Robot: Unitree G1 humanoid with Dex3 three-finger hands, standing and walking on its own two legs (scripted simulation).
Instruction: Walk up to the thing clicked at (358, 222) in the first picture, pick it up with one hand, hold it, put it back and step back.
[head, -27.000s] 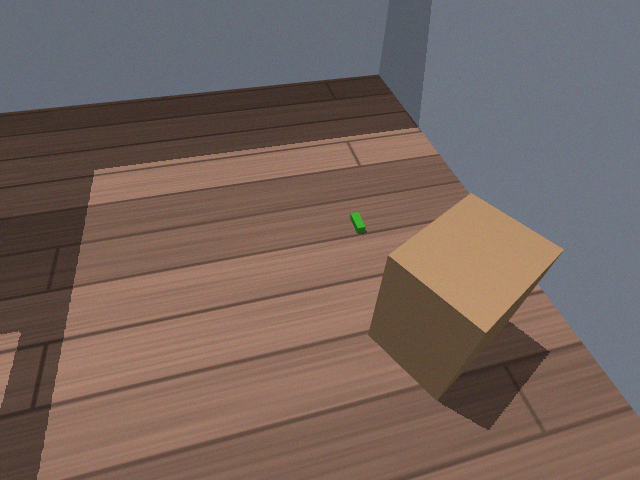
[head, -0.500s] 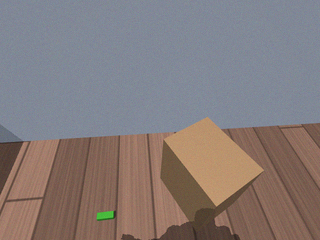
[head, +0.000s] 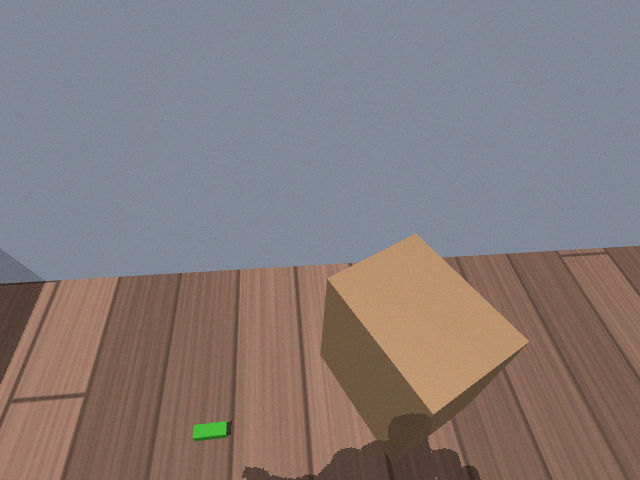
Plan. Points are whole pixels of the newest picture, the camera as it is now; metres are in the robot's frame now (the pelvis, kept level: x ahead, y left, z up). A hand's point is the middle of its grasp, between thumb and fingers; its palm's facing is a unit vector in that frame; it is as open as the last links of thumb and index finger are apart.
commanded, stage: stand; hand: left
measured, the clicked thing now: (210, 431) +0.38 +0.30 -0.77
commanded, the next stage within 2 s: walk up in 0.74 s
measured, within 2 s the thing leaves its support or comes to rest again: neither
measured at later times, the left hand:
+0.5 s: hand out of the picture +0.06 +0.25 -0.16, palm faces -0.03 -0.94 -0.34, open 7.4 cm
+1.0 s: hand out of the picture +0.03 +0.36 -0.15, palm faces +0.00 -0.86 -0.52, open 7.4 cm
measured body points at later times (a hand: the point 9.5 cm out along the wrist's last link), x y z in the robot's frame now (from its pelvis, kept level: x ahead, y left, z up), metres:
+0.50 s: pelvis +0.00 +0.00 +0.00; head +0.01 +0.00 +0.45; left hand +0.07 +0.30 -0.13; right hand +0.08 -0.30 -0.13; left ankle -0.01 +0.11 -0.75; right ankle -0.02 -0.14 -0.75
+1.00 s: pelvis -0.03 +0.06 -0.02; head +0.04 +0.04 +0.42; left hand +0.03 +0.40 -0.12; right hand +0.08 -0.28 -0.14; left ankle -0.05 +0.21 -0.71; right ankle -0.02 -0.14 -0.75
